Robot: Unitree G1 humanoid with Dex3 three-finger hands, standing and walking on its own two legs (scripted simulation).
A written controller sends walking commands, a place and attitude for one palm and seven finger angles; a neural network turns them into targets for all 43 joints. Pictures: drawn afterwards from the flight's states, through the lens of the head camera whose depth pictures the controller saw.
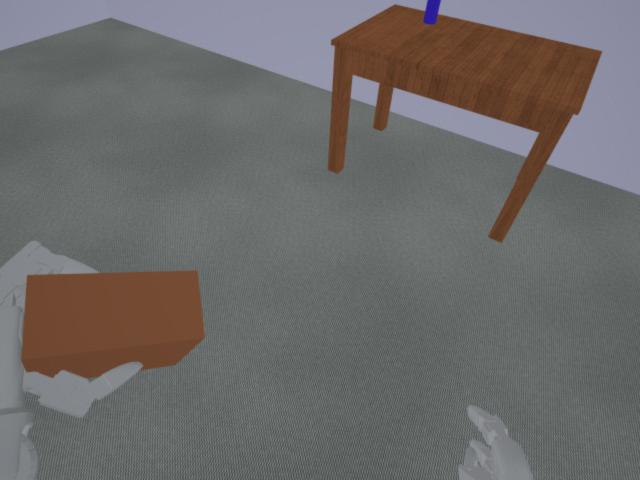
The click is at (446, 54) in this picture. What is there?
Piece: table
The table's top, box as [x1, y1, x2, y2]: [331, 4, 601, 114]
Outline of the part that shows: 331,40 331,44 575,114 578,113 601,53 601,51 439,14 437,15 436,22 434,24 426,24 422,21 424,11 395,4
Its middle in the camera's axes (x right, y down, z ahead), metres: +0.60 -0.79 +1.60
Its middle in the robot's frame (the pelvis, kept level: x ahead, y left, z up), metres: +1.74 -0.50 -0.12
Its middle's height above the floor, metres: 0.65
